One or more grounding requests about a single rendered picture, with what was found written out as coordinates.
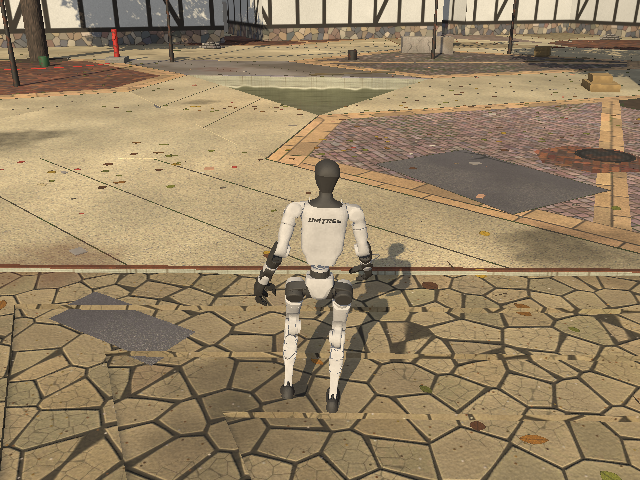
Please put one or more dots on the robot right forearm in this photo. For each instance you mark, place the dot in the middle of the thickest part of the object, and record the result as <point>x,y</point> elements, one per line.
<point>366,261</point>

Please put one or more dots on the robot right shin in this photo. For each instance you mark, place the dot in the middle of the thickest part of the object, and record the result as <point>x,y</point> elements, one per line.
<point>335,365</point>

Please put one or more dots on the robot left forearm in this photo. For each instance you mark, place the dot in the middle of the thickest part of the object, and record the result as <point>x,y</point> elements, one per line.
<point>270,266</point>

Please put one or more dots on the robot torso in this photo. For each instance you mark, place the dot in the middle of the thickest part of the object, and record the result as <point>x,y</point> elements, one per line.
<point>322,240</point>

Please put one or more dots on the robot right hand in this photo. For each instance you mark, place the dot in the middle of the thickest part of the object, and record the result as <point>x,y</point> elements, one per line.
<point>361,277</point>

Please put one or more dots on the robot left hand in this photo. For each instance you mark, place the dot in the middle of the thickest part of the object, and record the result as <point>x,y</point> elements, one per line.
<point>259,290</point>

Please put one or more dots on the right robot upper arm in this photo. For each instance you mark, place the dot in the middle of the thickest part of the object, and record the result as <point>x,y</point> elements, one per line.
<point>356,215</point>

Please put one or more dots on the left robot upper arm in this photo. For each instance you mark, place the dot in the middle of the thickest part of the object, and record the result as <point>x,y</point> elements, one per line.
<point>292,211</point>

